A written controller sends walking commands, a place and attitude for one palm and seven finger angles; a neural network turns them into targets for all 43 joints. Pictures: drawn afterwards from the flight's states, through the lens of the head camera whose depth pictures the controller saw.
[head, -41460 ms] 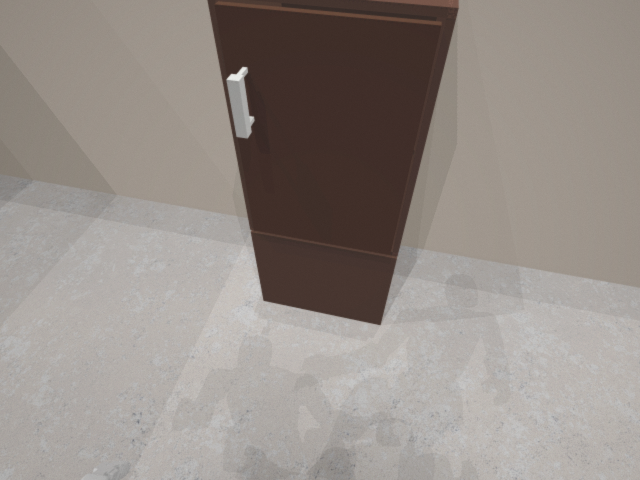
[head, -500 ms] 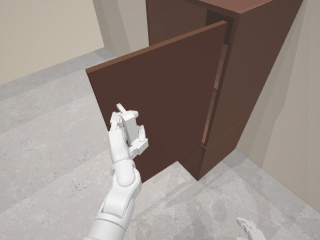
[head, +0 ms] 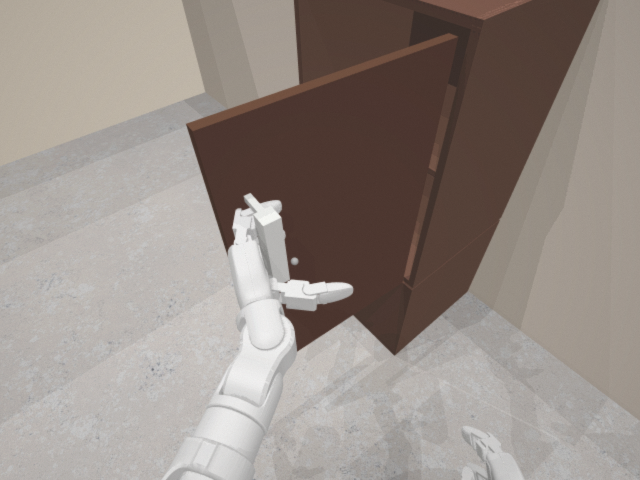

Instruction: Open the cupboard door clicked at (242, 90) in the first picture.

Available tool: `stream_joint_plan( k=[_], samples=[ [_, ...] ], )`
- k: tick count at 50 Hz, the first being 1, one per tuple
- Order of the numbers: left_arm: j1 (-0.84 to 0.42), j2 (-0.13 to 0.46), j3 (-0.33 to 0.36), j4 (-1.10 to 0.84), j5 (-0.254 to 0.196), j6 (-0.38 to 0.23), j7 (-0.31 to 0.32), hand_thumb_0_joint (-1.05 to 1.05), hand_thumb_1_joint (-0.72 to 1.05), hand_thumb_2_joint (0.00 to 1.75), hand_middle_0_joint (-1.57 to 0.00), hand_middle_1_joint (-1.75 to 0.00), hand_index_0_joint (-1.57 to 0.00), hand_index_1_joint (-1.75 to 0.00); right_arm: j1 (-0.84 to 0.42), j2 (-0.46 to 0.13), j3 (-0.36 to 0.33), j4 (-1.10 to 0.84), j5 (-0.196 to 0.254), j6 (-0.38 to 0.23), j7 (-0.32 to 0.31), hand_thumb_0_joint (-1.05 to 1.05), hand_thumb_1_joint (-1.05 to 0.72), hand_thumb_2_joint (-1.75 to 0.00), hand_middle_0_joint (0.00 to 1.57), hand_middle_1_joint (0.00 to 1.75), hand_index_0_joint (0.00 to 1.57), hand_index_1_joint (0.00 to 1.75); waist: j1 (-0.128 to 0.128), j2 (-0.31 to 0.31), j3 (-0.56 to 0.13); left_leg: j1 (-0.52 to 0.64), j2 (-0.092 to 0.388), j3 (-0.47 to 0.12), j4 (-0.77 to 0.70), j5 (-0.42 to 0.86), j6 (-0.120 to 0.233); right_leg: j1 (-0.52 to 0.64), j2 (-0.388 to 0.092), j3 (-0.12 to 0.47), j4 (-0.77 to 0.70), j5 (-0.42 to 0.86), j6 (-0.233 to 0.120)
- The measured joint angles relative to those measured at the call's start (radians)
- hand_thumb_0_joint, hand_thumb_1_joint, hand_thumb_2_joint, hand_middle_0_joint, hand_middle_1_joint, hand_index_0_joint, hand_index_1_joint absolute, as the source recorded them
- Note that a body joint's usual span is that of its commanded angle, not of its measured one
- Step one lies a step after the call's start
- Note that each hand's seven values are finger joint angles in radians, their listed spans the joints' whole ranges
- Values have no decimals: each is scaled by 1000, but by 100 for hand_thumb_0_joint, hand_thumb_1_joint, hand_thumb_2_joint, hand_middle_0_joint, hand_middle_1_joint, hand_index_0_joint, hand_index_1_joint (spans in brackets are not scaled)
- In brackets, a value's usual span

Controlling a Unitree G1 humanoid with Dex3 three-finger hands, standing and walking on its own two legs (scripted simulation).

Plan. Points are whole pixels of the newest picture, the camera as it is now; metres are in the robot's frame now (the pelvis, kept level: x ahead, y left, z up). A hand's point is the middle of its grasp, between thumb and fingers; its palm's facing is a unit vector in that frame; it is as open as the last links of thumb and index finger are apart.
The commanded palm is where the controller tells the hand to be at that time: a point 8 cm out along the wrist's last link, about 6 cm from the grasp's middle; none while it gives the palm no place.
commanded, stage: open thumb and fingers to let go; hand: left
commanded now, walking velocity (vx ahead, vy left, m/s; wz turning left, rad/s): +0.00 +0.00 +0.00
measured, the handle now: (264, 239) +0.40 +0.09 +0.09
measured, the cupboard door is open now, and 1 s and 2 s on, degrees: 86 89 88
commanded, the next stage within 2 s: slide the hand sideways off the handle in 0.18 s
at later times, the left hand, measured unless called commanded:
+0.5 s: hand (292, 290) +0.32 +0.05 +0.09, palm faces -0.18 -0.98 -0.10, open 16.0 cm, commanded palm +0.31 +0.10 +0.09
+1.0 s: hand (268, 308) +0.30 +0.08 +0.09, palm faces -0.11 -0.99 -0.03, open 16.1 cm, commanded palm +0.27 +0.15 +0.09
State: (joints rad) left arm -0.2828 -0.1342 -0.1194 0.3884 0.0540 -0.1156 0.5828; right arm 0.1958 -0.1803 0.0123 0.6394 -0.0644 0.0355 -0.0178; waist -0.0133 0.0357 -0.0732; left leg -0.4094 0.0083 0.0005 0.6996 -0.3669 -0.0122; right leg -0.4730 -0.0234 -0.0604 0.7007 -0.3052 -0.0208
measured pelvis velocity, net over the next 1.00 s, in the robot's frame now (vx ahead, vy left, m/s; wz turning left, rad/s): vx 0.01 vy -0.01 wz -0.02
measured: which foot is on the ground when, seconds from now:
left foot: down 0.00-1.00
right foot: down 0.00-1.00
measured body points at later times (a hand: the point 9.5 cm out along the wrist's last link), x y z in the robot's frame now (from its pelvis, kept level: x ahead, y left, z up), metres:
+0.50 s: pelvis -0.01 +0.01 +0.00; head +0.00 -0.01 +0.45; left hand +0.33 +0.11 +0.09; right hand +0.14 -0.21 -0.11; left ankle -0.01 +0.13 -0.72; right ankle +0.03 -0.11 -0.72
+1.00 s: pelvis +0.01 -0.01 +0.01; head +0.02 -0.03 +0.45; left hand +0.30 +0.13 +0.09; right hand +0.18 -0.23 -0.09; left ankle -0.01 +0.13 -0.72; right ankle +0.03 -0.11 -0.72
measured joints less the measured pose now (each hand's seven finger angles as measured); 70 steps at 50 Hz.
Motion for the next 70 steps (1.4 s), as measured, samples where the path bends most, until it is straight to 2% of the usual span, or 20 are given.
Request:
stream_joint_plan(
  k=[4, 11, 15, 16, 18, 20, 23, 24, 26, 29, 32, 35, 40, 53, 65, 70],
  samples=[
    [-14, 1, -5, 10, 7, 3, 7, 0, -47, 32, -26, -91, -25, -91, 1, 5, 1, 1, -2, 3, 0, 1, -91, -90, 21, 30, 20, 30, 0, -2, 0, -8, -1, 2, 5, -1, 3, -6, -1, 2, 1, 2, 2],
    [-18, 2, -22, 7, 2, 8, 2, -1, -49, 30, -37, -74, -34, -76, 7, 0, -3, 10, -1, 4, 5, 1, -91, -90, 21, 30, 20, 30, 9, 0, 0, -20, -5, 0, 17, -3, 7, -14, -6, 0, 7, 2, 7],
    [-15, -6, -38, 3, 11, 8, 15, -1, -50, 30, -41, -67, -38, -70, 8, -2, -7, 12, 0, 0, 12, 1, -91, -90, 21, 30, 20, 30, 13, 2, 1, -29, -8, -2, 28, -6, 8, -22, -9, -1, 18, -2, 8],
    [-8, -1, -42, -3, 20, 4, 0, -1, -50, 30, -41, -65, -37, -68, 8, -3, -6, 13, 0, -1, 12, 1, -91, -90, 21, 30, 20, 30, 14, 0, 3, -29, -10, -2, 30, -7, 9, -23, -11, -1, 21, -3, 8],
    [17, 41, -52, -18, 26, -30, -110, -1, -50, 30, -39, -61, -32, -63, 17, -3, -2, 4, 9, -4, 6, 1, -91, -90, 21, 30, 20, 30, 16, -6, 9, -27, -13, -3, 31, -6, 11, -22, -14, -1, 27, -5, 8],
    [37, 109, -68, -30, 9, -69, -258, -1, -50, 30, -35, -54, -26, -57, 30, -8, 3, -10, 25, -15, -7, 1, -91, -90, 21, 30, 20, 30, 18, -5, 17, -21, -14, -4, 32, -5, 11, -16, -15, -3, 30, -6, 8],
    [30, 193, -88, -19, -71, -92, -464, -1, -50, 30, -28, -46, -19, -47, 44, -26, 16, -21, 56, -38, -30, 1, -91, -90, 21, 30, 20, 30, 18, 7, 31, -7, -16, -10, 34, -5, 12, 3, -17, -8, 26, -5, 9],
    [20, 204, -91, -8, -103, -85, -508, -1, -50, 30, -26, -43, -18, -45, 45, -32, 19, -22, 65, -47, -34, 1, -91, -90, 21, 30, 20, 30, 16, 12, 35, -1, -17, -10, 32, -4, 13, 10, -18, -9, 22, -4, 10],
    [6, 199, -82, 13, -156, -66, -552, -1, -50, 30, -23, -39, -17, -40, 45, -39, 26, -21, 77, -67, -37, 1, -91, -90, 21, 30, 20, 30, 12, 15, 38, 8, -19, -6, 24, 0, 14, 16, -19, -5, 16, 1, 12],
    [19, 166, -53, 8, -181, -55, -549, -1, -50, 30, -20, -35, -19, -38, 46, -39, 29, -26, 78, -90, -26, 1, -91, -90, 20, 30, 20, 30, 11, 10, 35, 20, -20, 6, 4, 8, 14, 18, -19, 8, 9, 7, 13],
    [56, 150, -39, -22, -155, -56, -529, -1, -50, 30, -22, -35, -20, -38, 50, -31, 30, -40, 71, -100, -7, 1, -91, -90, 20, 30, 20, 30, 10, 1, 30, 29, -16, 20, -12, 13, 13, 17, -14, 22, 4, 10, 12],
    [105, 152, -28, -66, -135, -74, -525, -1, -50, 30, -22, -35, -20, -37, 47, -23, 33, -53, 68, -97, 3, 1, -91, -90, 21, 30, 20, 30, 6, -7, 31, 41, -8, 30, -20, 12, 10, 21, -5, 31, 0, 11, 9],
    [172, 183, -16, -141, -127, -75, -551, -1, -50, 30, -21, -34, -18, -34, 40, -22, 33, -67, 70, -83, -1, 1, -91, -90, 21, 30, 20, 30, 6, -9, 43, 61, 3, 31, -33, 10, 3, 40, 6, 31, -14, 11, 3],
    [383, 241, 53, -346, -172, -47, -642, -1, -50, 30, -21, -33, -19, -32, 26, -39, 21, -89, 72, -97, -13, 1, -91, -90, 20, 30, 20, 30, 23, 0, 32, 87, 13, 14, -51, -2, -8, 71, 16, 13, -32, -6, -6],
    [475, 296, 149, -406, -238, -56, -746, -1, -50, 30, -18, -31, -17, -32, 15, -50, 27, -94, 76, -156, -30, 1, -91, -90, 20, 30, 20, 30, 36, 7, 25, 56, 10, -9, -4, -30, -8, 56, 11, -8, 0, -33, -5],
    [529, 308, 164, -453, -257, -64, -785, -1, -50, 30, -16, -30, -16, -31, 32, -55, 29, -101, 78, -183, -30, 1, -91, -90, 21, 30, 20, 30, 38, 12, 19, 42, 5, -14, 16, -40, -3, 47, 5, -12, 14, -42, 0]
  ],
)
